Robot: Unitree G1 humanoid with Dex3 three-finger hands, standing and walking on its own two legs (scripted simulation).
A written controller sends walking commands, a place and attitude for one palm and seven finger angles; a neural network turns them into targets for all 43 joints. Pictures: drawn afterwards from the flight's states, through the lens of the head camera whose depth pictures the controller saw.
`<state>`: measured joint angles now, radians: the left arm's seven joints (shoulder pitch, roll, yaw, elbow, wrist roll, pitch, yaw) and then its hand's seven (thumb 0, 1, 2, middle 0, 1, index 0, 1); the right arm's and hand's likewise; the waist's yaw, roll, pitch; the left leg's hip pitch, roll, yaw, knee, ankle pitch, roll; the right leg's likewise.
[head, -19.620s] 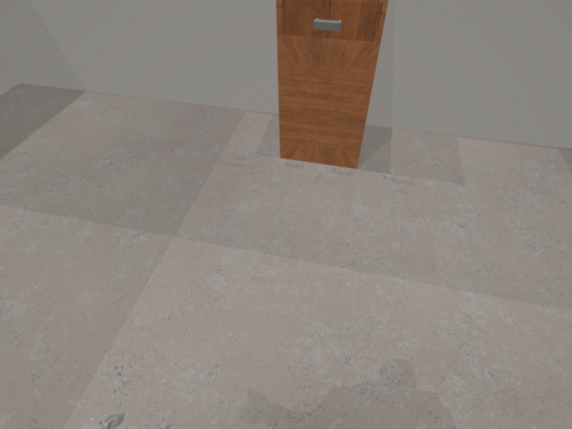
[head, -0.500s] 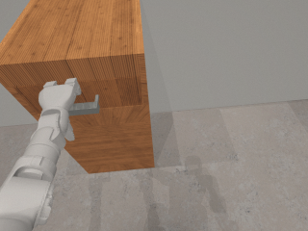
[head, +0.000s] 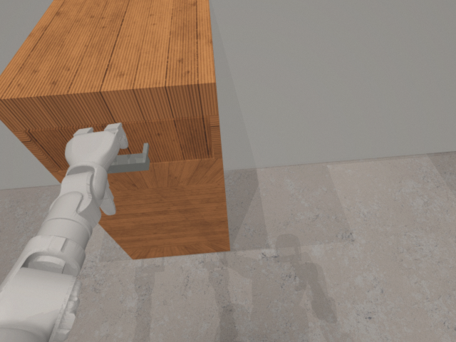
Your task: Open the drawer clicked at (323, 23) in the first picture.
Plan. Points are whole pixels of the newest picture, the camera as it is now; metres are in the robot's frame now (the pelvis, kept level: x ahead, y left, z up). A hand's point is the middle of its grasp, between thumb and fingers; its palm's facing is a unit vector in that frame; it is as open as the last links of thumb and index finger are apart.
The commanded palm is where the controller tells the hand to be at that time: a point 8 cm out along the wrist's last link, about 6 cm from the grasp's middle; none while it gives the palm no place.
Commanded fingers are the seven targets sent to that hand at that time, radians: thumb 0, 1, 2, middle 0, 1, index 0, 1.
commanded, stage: lower the fingers behind the handle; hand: left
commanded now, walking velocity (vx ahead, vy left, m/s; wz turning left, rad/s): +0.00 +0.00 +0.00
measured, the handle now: (125, 155) +0.51 +0.25 -0.01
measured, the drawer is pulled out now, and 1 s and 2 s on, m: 0.00 0.00 0.00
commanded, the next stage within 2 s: lift the fingers back up to retry in 1.64 s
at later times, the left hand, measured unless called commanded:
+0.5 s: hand (114, 175) +0.43 +0.24 +0.02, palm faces -0.09 -0.04 -1.00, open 13.8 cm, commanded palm +0.42 +0.24 +0.08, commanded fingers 0.00 -0.50 0.30 -0.30 -1.20 -0.30 -1.20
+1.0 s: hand (125, 174) +0.45 +0.23 +0.00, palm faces -0.04 -0.03 -1.00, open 13.8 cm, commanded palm +0.42 +0.23 +0.04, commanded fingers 0.00 -0.50 0.30 -0.30 -1.20 -0.30 -1.20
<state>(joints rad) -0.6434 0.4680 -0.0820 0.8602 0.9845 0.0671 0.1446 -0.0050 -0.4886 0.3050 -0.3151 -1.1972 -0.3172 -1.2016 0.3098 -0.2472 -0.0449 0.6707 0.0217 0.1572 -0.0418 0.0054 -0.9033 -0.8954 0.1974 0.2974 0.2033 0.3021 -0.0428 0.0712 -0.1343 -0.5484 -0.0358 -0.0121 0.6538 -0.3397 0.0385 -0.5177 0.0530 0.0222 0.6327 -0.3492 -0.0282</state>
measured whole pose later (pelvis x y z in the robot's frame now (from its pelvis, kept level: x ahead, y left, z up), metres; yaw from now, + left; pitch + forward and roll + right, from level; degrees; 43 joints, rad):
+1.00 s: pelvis -0.01 +0.01 -0.02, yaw -1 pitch +19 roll -2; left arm -0.73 0.43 -0.05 1.01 1.07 0.00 0.35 0.00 -0.49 0.30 -0.31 -1.20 -0.30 -1.25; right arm 0.34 -0.24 -0.05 0.70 0.00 0.13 -0.02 0.00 -0.90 -0.90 0.20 0.30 0.20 0.30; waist -0.08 0.05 -0.16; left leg -0.74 -0.03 -0.01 0.80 -0.39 0.04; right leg -0.70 0.06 0.02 0.76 -0.39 -0.02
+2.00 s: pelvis -0.01 +0.02 -0.02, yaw -2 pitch +18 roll -2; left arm -0.68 0.44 -0.03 0.96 1.06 0.00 0.32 0.00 -0.49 0.30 -0.29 -1.16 -0.27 -1.23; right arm 0.34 -0.24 -0.05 0.68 0.00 0.14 -0.03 0.00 -0.90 -0.90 0.20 0.30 0.20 0.30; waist -0.09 0.06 -0.17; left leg -0.74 -0.02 0.01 0.81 -0.39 0.06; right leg -0.70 0.07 0.03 0.76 -0.38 -0.01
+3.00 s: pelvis +0.00 +0.00 +0.00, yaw +0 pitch +13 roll -1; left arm -0.64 0.45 -0.07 0.81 1.01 -0.07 0.19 -0.01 -0.49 0.30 -0.32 -1.20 -0.32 -1.20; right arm 0.31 -0.26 -0.06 0.69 0.02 0.14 -0.05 0.01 -0.90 -0.90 0.20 0.30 0.20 0.30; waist -0.05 0.05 -0.12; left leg -0.56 -0.04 -0.02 0.68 -0.35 0.04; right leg -0.52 0.05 0.01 0.65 -0.35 -0.03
